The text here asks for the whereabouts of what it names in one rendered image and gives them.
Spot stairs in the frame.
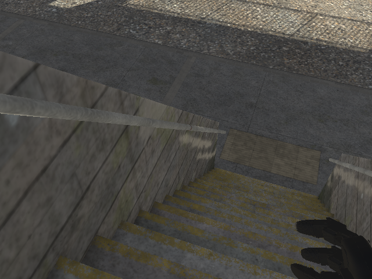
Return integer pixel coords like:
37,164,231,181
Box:
46,167,341,279

